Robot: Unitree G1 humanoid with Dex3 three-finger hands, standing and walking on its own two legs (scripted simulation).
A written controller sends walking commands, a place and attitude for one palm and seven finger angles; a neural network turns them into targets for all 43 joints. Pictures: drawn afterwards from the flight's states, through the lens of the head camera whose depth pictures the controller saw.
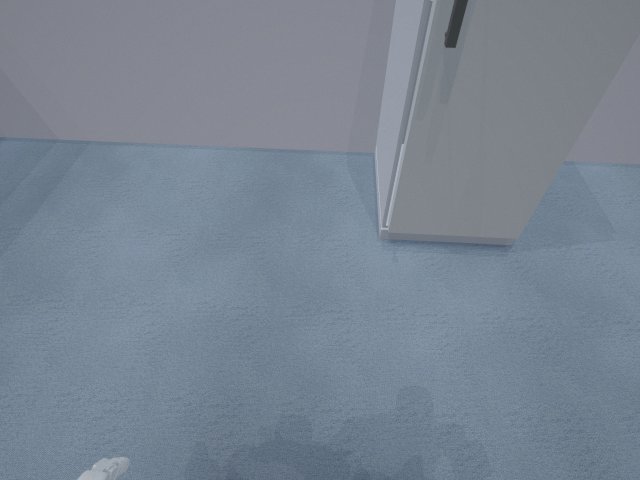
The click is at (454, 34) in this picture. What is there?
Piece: fridge door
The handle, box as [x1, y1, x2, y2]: [444, 0, 467, 47]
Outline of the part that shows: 467,0 454,0 448,29 445,32 444,43 446,47 455,47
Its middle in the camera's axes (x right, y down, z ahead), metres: +0.32 -0.62 +0.83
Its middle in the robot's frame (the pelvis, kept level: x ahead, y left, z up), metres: +1.09 -0.27 +0.26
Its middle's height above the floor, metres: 1.03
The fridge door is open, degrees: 0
